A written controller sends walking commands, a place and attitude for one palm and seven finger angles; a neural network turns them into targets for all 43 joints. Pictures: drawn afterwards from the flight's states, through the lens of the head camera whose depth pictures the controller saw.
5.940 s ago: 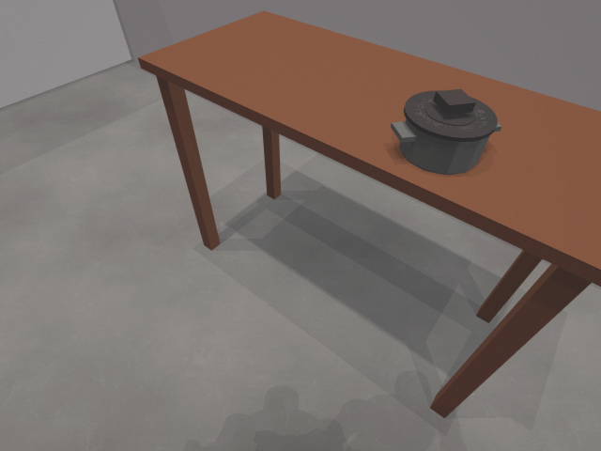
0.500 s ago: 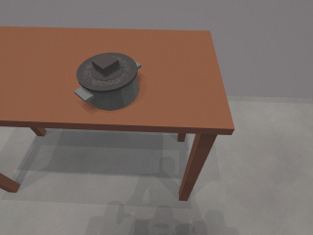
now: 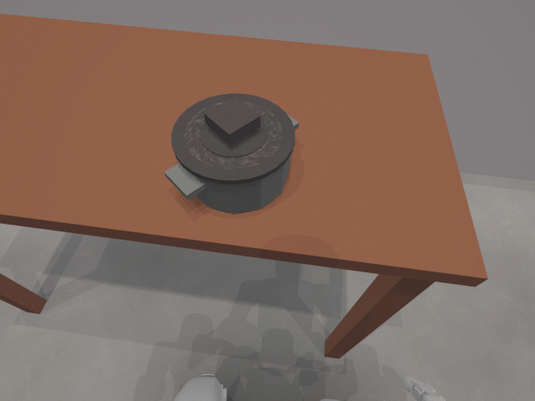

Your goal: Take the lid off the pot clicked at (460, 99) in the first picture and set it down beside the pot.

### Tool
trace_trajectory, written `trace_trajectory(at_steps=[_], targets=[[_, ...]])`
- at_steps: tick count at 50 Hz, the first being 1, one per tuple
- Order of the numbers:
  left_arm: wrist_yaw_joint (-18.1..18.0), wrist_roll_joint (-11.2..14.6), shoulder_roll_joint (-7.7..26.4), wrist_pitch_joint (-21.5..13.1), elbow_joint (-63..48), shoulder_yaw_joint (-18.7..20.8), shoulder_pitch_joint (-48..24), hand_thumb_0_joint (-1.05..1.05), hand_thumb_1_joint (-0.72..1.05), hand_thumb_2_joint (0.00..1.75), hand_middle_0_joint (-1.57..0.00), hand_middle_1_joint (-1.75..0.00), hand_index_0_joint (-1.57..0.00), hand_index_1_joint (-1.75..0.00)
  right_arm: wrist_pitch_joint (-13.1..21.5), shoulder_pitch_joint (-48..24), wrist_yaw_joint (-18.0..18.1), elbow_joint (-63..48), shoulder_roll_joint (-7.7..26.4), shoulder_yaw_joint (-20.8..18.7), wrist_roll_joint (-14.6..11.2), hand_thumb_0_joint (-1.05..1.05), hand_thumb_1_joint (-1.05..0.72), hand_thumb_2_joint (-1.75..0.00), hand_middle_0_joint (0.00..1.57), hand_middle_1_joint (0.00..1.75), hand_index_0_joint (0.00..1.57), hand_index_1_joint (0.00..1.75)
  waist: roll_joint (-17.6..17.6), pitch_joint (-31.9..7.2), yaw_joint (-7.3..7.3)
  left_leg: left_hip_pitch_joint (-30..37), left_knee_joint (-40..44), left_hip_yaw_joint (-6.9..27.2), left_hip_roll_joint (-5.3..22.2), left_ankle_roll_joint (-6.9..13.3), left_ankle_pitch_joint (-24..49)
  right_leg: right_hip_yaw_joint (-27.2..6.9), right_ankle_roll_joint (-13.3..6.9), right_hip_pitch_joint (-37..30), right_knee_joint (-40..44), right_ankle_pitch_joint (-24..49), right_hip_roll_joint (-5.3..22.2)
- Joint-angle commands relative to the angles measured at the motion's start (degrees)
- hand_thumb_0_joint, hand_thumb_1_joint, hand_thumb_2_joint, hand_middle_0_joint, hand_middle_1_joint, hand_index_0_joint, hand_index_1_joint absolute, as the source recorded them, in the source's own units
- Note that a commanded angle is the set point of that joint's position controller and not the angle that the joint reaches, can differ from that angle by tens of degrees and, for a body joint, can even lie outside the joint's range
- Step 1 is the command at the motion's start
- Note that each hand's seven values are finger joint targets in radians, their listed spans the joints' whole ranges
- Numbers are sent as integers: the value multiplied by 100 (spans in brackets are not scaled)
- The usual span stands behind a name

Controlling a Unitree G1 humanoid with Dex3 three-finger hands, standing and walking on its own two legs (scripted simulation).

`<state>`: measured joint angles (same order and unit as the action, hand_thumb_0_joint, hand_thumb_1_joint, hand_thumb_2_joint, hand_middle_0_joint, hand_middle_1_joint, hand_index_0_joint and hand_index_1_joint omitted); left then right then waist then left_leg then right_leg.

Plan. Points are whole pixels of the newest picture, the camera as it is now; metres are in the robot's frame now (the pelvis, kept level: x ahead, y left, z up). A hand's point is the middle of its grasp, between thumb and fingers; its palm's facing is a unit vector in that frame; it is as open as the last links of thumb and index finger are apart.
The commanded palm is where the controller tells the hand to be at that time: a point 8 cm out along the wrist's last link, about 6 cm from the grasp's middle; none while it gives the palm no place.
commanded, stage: come to a stop and stand still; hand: left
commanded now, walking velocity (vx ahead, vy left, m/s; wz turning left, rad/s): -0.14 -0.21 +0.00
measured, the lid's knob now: (232, 120) +0.43 +0.09 +0.18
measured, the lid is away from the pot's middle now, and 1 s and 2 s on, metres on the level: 0.00 0.00 0.00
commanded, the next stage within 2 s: look again from close up in 1.12 s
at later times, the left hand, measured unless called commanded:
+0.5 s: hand out of the picture +0.07 +0.19 -0.15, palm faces -0.02 -0.97 -0.24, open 7.4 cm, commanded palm none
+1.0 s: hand out of the picture +0.04 +0.23 -0.15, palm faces -0.02 -0.97 -0.24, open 7.4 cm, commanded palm none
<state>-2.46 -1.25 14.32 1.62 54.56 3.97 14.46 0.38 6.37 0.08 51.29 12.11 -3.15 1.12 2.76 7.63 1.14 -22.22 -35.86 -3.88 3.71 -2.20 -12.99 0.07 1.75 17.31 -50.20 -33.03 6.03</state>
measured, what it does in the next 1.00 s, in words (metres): steps on the spot: right foot, then left foot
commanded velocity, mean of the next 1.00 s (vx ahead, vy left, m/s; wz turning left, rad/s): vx -0.01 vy -0.01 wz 0.00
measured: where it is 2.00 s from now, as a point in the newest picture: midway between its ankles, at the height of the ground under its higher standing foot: outside the picture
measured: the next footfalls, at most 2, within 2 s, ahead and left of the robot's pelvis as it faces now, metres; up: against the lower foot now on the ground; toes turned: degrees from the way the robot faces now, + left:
right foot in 0.18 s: +0.02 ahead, -0.10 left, +0.00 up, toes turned -1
left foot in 0.48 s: +0.02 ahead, +0.10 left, +0.00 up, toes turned -1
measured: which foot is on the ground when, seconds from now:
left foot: down 0.00-0.18, up 0.20-0.46, down 0.48-1.00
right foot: up 0.00-0.16, down 0.18-1.00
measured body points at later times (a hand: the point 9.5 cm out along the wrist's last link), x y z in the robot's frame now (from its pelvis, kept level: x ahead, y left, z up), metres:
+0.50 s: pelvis +0.00 +0.01 +0.01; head +0.01 +0.00 +0.46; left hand +0.07 +0.24 -0.13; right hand +0.08 -0.24 -0.13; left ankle -0.01 +0.10 -0.72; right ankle -0.02 -0.10 -0.72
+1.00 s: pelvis +0.01 +0.04 +0.02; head +0.03 +0.05 +0.47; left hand +0.04 +0.29 -0.13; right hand +0.05 -0.20 -0.13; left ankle -0.01 +0.10 -0.72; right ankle -0.02 -0.10 -0.72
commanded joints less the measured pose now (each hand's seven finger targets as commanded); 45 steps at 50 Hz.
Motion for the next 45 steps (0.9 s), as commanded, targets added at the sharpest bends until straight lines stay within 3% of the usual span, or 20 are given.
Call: trace_trajectory(at_steps=[1, 3, 5, 7, 8, 9, 10, 13, 14, 15, 16, 17, 18, 21, 24, 26, 28, 32, 35, 45], targets=[[-66, 85, 390, -104, -349, 55, 359, 0, 90, 90, -20, -30, -20, -30, -43, 564, 170, -158, 747, -80, 39, 0, -90, -90, 20, 30, 20, 30, -2294, -1282, -190, 1319, 1121, 1334, 1493, 1304, 4330, -447, -106, 679, -1480, -268, -379], [36, 116, 371, -81, -414, 31, 307, 0, 90, 90, -20, -30, -20, -30, -66, 181, 194, -292, 811, -100, 83, 0, -90, -90, 20, 30, 20, 30, -1621, -1116, -100, 1145, 1057, 1180, 1380, 1157, 3693, -359, -147, 611, -830, -292, -372], [89, 101, 347, -65, -457, 22, 445, 0, 90, 90, -20, -30, -20, -30, -108, 132, 178, -306, 962, -144, 80, 0, -90, -90, 20, 30, 20, 30, -1513, -1357, -76, 1024, 1084, 1130, 1336, 1046, 2923, -147, -169, 202, 101, -12, -402], [115, 44, 438, -120, -425, 43, 798, 0, 90, 90, -20, -30, -20, -30, -158, 48, 162, -298, 899, -162, 4, 0, -90, -90, 20, 30, 20, 30, -872, -1448, 124, 713, 457, 827, 881, 668, 1902, -42, -116, -527, 2028, 1592, -438], [90, -15, 816, -140, -461, 85, 758, 0, 90, 90, -20, -30, -20, -30, -203, 83, 128, -307, 575, -152, -59, 0, -90, -90, 20, 30, 20, 30, 467, -1074, 77, 32, -235, 454, 260, 312, 472, -995, -239, -661, 2857, 2608, 109], [77, -43, 1106, -157, -594, 97, 448, 0, 90, 90, -20, -30, -20, -30, -242, 77, 77, -383, 348, -102, -87, 0, -90, -90, 20, 30, 20, 30, 1379, -788, -16, -560, -756, 121, -339, 63, -1266, -2196, -846, -483, 3224, 3373, 1138], [65, -52, 1038, -182, -700, 77, 320, 0, 90, 90, -20, -30, -20, -30, -304, -176, 83, -372, 401, -108, -69, 0, -90, -90, 20, 30, 20, 30, 1028, -706, 105, -393, -1394, 543, -274, 68, -1870, -2267, -1266, -23, 3234, 3426, 1319], [15, -17, 720, -231, -678, 39, -24, 0, 90, 90, -20, -30, -20, -30, -278, 207, 89, -22, 367, -130, -68, 0, -90, -90, 20, 30, 20, 30, 626, -820, -183, -605, -2133, 552, -359, 55, -1526, -1414, -1385, -762, 2574, 5336, 747], [-11, -25, 624, -242, -656, 50, 12, 0, 90, 90, -20, -30, -20, -30, -243, 176, 86, 26, 331, -111, -78, 0, -90, -90, 20, 30, 20, 30, 645, -898, -129, -611, -2006, 467, -362, 29, -1531, -1288, -1376, -1042, 2447, 5782, 686], [-251, -97, 738, -357, -707, 66, 359, 0, 90, 90, -20, -30, -20, -30, 28, 167, 88, -392, 395, -73, -118, 0, -90, -90, 20, 30, 20, 30, 1485, -1965, -149, -959, -1668, 149, -586, 24, -2095, -1973, -1016, -2540, 1965, 9221, 724], [-245, -47, 661, -447, -853, 29, 626, 0, 90, 90, -20, -30, -20, -30, 47, 86, 21, -551, 330, -38, -86, 0, -90, -90, 20, 30, 20, 30, 948, -2232, 4, -830, -1420, 348, -476, 265, -1282, -1358, -901, -2932, 1501, 9016, 646], [-227, -35, 760, -450, -870, 24, 619, 0, 90, 90, -20, -30, -20, -30, 28, 49, -1, -644, 259, 3, -147, 0, -90, -90, 20, 30, 20, 30, 645, -2211, 4, -667, -1124, 244, -609, 310, -1135, -1221, -942, -2807, 1510, 8393, 580], [-208, -29, 764, -388, -820, 36, 554, 0, 90, 90, -20, -30, -20, -30, -12, 11, -8, -618, 148, 29, -147, 0, -90, -90, 20, 30, 20, 30, 26, -1966, 56, -207, -750, 179, -578, 240, -1097, -1330, -1106, -2301, 1719, 6962, 716], [-146, 24, 642, -324, -923, -151, 92, 0, 90, 90, -20, -30, -20, -30, -65, 470, 34, -492, 160, 61, -114, 0, -90, -90, 20, 30, 20, 30, 216, -786, -323, 868, 629, 259, -531, 298, -447, -1051, -789, -522, 2120, 4534, 347], [-127, 60, 309, -262, -948, -215, 104, 0, 90, 90, -20, -30, -20, -30, -50, 629, 66, -466, 544, 77, -33, 0, -90, -90, 20, 30, 20, 30, -182, -461, -158, 931, 858, 953, 273, 572, 338, -721, -402, 77, 2449, 2319, -213], [-89, 49, 416, -201, -814, -242, 44, 0, 90, 90, -20, -30, -20, -30, -11, 541, 79, -355, 548, 133, -16, 0, -90, -90, 20, 30, 20, 30, -1210, -415, -168, 622, 1106, 1281, 210, 654, 301, -544, -442, -201, 2320, 1897, -347], [-49, 50, 418, -162, -730, -259, 143, 0, 90, 90, -20, -30, -20, -30, 3, 500, 85, -359, 600, 174, -17, 0, -90, -90, 20, 30, 20, 30, -1147, -498, -54, 575, 1390, 1417, 283, 686, -41, -370, -411, -383, 2326, 1569, -466], [-12, 44, 410, -187, -648, -292, 133, 0, 90, 90, -20, -30, -20, -30, 30, 600, 89, -274, 646, 196, -33, 0, -90, -90, 20, 30, 20, 30, -517, -490, -73, 489, 1450, 1315, 165, 648, -448, -486, -453, -457, 2524, 1560, -373], [3, 37, 408, -173, -599, -308, 126, 0, 90, 90, -20, -30, -20, -30, 45, 678, 87, -201, 665, 203, -36, 0, -90, -90, 20, 30, 20, 30, -496, -537, -70, 540, 1572, 1382, 212, 665, -497, -399, -429, -455, 2485, 1546, -382], [-28, 69, 406, -195, -208, -322, 295, 0, 90, 90, -20, -30, -20, -30, 133, 952, 154, 160, 596, 231, -68, 0, -90, -90, 20, 30, 20, 30, -432, -873, -83, 1300, 1285, 1201, 231, 652, 1469, -392, -404, -612, 2420, 2415, -249]])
